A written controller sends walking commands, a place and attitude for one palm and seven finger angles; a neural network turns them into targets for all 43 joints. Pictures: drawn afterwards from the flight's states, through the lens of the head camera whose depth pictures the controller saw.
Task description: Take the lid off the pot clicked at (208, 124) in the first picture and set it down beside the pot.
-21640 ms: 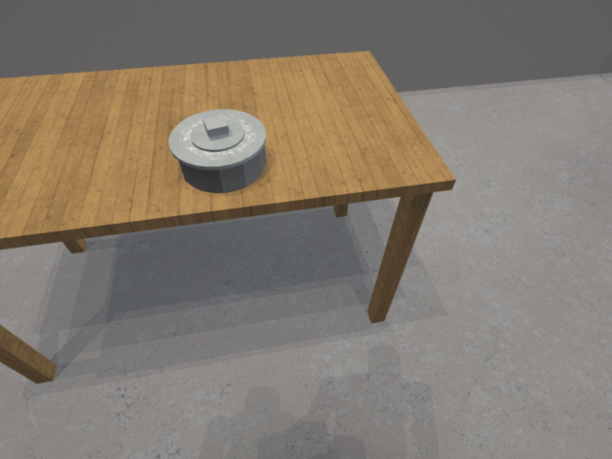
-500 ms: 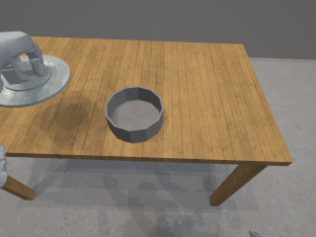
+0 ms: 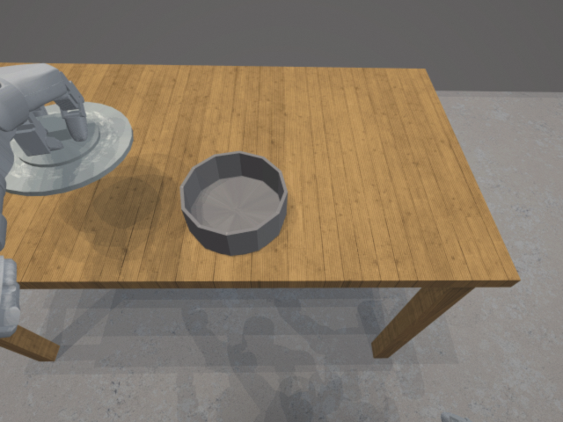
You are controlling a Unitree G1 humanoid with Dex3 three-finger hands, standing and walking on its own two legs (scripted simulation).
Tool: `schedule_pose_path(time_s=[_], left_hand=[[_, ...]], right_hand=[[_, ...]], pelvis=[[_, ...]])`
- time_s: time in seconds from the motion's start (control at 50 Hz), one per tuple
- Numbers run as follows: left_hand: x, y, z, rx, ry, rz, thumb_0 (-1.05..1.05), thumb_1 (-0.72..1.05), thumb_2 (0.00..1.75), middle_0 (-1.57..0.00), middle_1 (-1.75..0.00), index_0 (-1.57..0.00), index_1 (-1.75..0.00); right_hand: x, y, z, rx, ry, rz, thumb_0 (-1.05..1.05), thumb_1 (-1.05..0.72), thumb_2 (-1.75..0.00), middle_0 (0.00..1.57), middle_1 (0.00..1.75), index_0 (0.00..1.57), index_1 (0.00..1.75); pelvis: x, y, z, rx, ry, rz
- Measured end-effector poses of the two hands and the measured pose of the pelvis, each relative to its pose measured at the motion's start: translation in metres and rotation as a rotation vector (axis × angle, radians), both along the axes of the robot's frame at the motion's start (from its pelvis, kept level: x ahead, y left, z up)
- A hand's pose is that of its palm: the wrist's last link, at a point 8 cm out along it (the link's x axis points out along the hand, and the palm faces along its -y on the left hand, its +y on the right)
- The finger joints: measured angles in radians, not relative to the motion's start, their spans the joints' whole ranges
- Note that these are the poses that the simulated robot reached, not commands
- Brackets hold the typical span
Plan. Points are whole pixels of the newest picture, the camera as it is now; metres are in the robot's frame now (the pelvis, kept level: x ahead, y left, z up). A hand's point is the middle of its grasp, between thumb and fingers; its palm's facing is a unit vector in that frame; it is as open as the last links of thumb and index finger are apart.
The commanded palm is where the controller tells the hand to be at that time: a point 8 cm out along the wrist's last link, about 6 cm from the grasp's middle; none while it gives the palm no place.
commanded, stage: lower the lid onto the table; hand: left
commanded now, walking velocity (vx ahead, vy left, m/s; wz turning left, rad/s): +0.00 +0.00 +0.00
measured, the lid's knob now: (52, 128) +0.48 +0.32 +0.14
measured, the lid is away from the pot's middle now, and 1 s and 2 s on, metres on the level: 0.24 0.24 0.24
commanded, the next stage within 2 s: none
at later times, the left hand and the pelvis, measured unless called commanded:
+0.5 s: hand (53, 154) +0.44 +0.30 +0.13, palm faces -0.38 -0.07 -0.92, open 5.5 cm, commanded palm +0.45 +0.30 +0.21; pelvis +0.00 -0.01 +0.00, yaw +0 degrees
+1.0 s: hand (68, 166) +0.45 +0.30 +0.10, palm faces -0.43 -0.08 -0.90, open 5.5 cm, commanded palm +0.47 +0.31 +0.17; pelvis +0.01 -0.01 +0.00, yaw -1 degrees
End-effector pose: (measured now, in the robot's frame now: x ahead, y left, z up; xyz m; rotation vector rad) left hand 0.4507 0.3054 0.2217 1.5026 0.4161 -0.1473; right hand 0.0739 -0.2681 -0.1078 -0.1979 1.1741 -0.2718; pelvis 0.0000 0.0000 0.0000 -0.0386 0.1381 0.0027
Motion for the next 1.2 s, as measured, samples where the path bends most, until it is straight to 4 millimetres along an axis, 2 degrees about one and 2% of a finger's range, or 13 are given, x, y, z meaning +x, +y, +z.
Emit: schedule_pose_path(time_s=[0.24, 0.52, 0.76, 0.96, 1.2], left_hand=[[-0.005, 0.006, -0.018, 0.001, 0.033, 0.007, 0.03, 0.27, 0.88, -0.55, -0.86, -0.96, -1.05], [-0.009, -0.001, -0.032, 0.000, 0.041, -0.017, 0.03, 0.27, 0.89, -0.55, -0.86, -0.96, -1.05], [-0.005, -0.006, -0.052, -0.006, 0.085, -0.019, 0.03, 0.27, 0.89, -0.55, -0.86, -0.96, -1.05], [0.003, -0.002, -0.061, -0.007, 0.079, -0.011, 0.03, 0.28, 0.88, -0.55, -0.86, -0.96, -1.05], [0.002, 0.003, -0.082, -0.020, 0.113, -0.013, 0.03, 0.28, 0.88, -0.55, -0.86, -0.96, -1.05]], right_hand=[[0.000, -0.006, 0.001, -0.017, 0.016, -0.005, 0.00, -0.91, -0.89, 0.20, 0.30, 0.21, 0.30], [0.003, -0.009, 0.001, -0.023, 0.004, -0.003, 0.00, -0.91, -0.89, 0.20, 0.30, 0.21, 0.30], [-0.011, -0.016, -0.002, -0.042, 0.034, -0.032, 0.00, -0.91, -0.89, 0.20, 0.30, 0.21, 0.30], [-0.025, -0.026, -0.001, -0.067, 0.069, -0.073, 0.00, -0.91, -0.89, 0.20, 0.30, 0.21, 0.30], [-0.024, -0.024, -0.003, -0.073, 0.082, -0.086, 0.00, -0.91, -0.89, 0.20, 0.30, 0.21, 0.30]], pelvis=[[0.001, -0.002, -0.001, -0.001, 0.006, 0.000], [0.000, -0.007, -0.001, -0.001, 0.005, 0.000], [0.001, -0.011, -0.003, -0.001, 0.013, -0.011], [0.006, -0.013, -0.004, -0.003, 0.032, -0.021], [0.008, -0.012, -0.007, -0.007, 0.052, -0.026]])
